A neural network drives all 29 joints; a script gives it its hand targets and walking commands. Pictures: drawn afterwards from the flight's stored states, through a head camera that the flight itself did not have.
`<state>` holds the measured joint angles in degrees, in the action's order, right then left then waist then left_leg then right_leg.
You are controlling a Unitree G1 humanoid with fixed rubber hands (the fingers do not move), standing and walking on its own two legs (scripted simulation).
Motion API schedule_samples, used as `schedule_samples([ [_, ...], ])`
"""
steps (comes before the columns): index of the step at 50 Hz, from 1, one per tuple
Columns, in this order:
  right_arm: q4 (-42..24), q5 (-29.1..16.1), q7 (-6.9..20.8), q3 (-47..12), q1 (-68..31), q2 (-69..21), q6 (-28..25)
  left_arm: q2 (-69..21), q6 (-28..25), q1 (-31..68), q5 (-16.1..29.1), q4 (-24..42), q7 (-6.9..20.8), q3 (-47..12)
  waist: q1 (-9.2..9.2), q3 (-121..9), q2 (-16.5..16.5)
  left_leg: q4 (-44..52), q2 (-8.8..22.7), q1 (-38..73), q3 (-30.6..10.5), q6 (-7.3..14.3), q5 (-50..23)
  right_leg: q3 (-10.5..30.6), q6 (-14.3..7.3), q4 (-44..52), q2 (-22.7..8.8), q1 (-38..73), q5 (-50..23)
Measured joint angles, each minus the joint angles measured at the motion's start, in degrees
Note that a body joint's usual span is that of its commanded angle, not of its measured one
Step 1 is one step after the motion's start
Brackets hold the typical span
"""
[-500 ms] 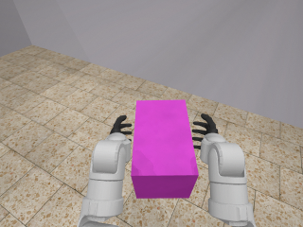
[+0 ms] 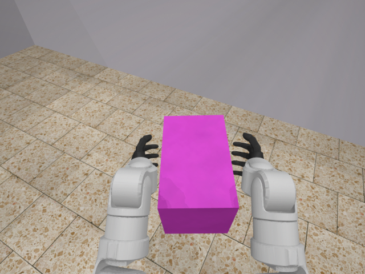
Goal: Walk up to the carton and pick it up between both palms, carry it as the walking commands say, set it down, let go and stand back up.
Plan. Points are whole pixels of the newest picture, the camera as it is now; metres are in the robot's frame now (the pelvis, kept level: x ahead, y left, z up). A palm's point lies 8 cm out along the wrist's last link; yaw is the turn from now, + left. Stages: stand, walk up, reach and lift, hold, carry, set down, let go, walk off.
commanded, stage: carry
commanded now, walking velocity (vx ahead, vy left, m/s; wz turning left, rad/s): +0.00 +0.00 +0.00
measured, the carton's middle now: (194, 172) +0.36 +0.00 +0.02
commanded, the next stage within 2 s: none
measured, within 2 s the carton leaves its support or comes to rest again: neither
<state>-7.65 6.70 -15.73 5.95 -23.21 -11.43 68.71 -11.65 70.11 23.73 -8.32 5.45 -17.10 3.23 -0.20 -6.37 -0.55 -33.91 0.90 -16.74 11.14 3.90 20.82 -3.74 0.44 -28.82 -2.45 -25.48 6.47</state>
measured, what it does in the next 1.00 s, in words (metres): stands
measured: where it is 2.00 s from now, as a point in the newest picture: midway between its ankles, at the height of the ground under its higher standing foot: outside the picture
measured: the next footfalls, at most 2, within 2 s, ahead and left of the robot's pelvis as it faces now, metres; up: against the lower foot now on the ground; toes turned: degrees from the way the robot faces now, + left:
none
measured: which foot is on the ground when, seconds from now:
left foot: down 0.00-1.00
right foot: down 0.00-1.00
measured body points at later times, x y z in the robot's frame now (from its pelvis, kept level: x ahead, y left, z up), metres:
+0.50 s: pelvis +0.00 +0.00 +0.00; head -0.02 +0.01 +0.45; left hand +0.32 +0.12 +0.10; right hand +0.32 -0.12 +0.11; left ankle -0.03 +0.06 -0.73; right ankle +0.09 -0.13 -0.73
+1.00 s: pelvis +0.00 -0.01 +0.00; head -0.02 +0.00 +0.45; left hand +0.33 +0.11 +0.08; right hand +0.33 -0.13 +0.09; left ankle -0.03 +0.06 -0.73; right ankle +0.09 -0.13 -0.73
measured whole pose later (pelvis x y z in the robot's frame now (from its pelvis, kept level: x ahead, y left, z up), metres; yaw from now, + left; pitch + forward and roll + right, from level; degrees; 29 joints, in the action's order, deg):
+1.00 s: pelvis +0.00 -0.01 +0.00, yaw +0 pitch +3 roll -1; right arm 3.4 8.0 -12.1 8.0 -22.4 -11.1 57.5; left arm -11.2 58.5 22.7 -9.3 -5.8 -13.6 6.2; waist -0.1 -6.3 -0.2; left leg -33.6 1.6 -15.4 11.3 3.2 21.0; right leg -3.8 -0.1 -28.5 -1.7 -24.3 6.7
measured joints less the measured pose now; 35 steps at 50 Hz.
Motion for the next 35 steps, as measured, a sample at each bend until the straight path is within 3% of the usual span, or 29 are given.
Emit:
schedule_samples([
  [26, 1.26, 0.34, 0.94, -0.23, 0.74, 0.29, -0.98, 0.27, -1.16, -0.67, -0.38, -1.43, 0.70, -0.23, -0.05, -0.73, -0.03, 0.15, -0.07, 0.46, 0.40, 0.14, 0.10, 0.38, 0.19, 0.02, -0.01, 0.24, -0.01],
  [35, 5.34, 1.39, 1.97, 0.60, 0.39, 0.16, -3.31, 0.13, -3.51, -0.30, -1.39, -5.52, 1.77, 0.91, 0.03, -0.92, 0.13, 0.23, 0.17, 0.63, 0.42, -0.08, 0.05, 0.34, -0.05, 0.16, 0.23, 0.41, -0.06],
])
